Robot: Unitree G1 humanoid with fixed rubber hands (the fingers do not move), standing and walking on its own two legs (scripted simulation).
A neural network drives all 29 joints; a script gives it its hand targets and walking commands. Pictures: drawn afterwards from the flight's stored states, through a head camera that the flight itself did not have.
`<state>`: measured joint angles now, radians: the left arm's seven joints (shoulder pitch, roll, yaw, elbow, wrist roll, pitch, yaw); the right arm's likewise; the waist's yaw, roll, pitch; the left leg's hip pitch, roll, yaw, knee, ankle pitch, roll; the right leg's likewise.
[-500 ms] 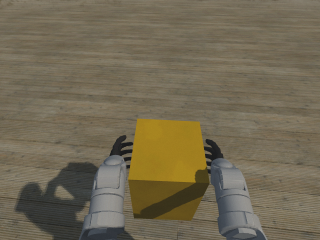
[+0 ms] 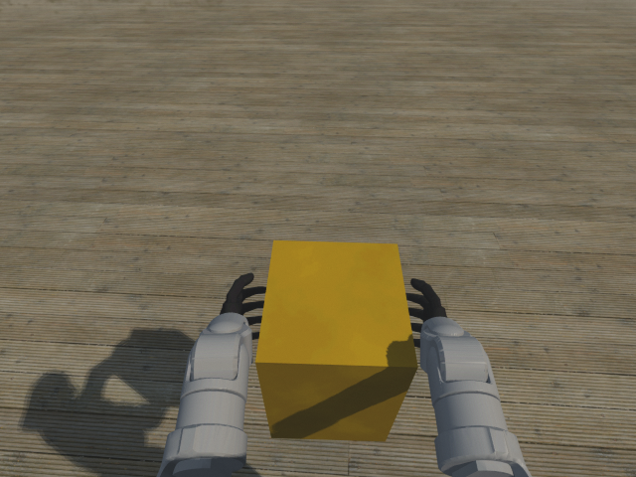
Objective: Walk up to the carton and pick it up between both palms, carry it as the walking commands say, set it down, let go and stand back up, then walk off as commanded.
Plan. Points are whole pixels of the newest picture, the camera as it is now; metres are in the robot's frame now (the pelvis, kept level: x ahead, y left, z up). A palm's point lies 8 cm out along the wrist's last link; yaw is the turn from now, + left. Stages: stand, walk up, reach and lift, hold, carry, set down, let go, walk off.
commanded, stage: reach and lift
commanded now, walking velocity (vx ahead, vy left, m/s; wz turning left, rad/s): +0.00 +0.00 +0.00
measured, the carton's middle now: (331, 345) +0.32 +0.00 -0.02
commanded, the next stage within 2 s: hold in 0.66 s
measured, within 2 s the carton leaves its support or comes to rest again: neither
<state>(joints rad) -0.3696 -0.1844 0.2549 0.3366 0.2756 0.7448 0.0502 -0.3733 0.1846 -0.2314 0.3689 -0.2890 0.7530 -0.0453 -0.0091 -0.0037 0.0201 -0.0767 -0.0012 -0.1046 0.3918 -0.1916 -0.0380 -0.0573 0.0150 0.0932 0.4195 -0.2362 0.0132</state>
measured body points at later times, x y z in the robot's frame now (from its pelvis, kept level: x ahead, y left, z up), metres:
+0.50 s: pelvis -0.01 +0.01 +0.00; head -0.06 +0.02 +0.45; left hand +0.31 +0.14 +0.05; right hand +0.30 -0.13 +0.05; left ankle +0.03 +0.15 -0.74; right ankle +0.01 -0.13 -0.74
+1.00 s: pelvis -0.01 +0.00 +0.00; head -0.07 +0.00 +0.44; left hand +0.31 +0.13 +0.05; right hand +0.30 -0.14 +0.05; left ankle +0.03 +0.15 -0.74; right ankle +0.01 -0.13 -0.74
